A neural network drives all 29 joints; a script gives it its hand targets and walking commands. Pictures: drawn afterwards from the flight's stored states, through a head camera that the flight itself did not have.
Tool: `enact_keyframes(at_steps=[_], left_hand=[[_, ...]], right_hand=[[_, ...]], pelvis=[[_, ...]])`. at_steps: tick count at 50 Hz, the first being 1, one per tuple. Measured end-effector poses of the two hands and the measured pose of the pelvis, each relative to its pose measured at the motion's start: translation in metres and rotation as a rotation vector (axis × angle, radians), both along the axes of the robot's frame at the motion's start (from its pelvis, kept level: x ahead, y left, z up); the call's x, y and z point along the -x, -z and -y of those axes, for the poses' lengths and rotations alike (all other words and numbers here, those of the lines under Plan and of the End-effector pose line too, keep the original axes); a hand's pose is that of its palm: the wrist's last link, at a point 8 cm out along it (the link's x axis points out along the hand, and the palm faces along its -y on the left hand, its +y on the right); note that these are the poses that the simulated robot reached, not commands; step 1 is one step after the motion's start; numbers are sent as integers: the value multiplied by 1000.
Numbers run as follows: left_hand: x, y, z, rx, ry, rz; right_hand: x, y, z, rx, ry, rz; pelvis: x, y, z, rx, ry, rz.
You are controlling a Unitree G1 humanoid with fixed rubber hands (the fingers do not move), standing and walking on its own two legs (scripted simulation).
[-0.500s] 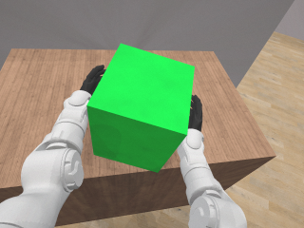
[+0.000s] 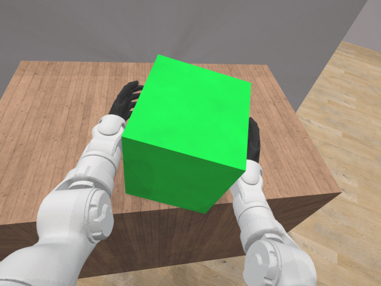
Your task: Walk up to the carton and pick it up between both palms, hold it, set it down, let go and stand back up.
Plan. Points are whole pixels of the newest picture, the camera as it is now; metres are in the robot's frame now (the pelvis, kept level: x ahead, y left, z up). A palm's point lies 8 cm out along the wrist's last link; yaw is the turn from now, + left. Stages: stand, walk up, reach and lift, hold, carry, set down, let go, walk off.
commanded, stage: reach and lift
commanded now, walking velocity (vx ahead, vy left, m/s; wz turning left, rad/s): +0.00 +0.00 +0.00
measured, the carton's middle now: (183, 142) +0.40 +0.01 +0.06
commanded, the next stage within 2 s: none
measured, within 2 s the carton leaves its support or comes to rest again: neither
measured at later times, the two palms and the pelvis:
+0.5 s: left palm (116, 101) +0.43 +0.15 +0.15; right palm (258, 131) +0.39 -0.14 +0.13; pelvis +0.00 +0.00 +0.00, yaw +0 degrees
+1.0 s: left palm (106, 92) +0.40 +0.16 +0.19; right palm (264, 110) +0.39 -0.13 +0.18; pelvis +0.00 -0.01 +0.00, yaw +1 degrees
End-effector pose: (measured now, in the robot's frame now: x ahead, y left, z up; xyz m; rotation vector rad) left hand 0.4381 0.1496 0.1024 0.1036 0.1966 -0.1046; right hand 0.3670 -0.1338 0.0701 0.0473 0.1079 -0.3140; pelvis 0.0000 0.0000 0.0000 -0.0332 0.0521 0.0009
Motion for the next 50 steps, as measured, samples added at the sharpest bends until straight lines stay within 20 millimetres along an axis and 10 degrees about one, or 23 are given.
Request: enact_keyframes(at_steps=[50], left_hand=[[34,-89,-8,-25,-215,-46]], right_hand=[[-22,-113,-1,69,-194,-63]], pelvis=[[4,-1,8,3,-14,89]])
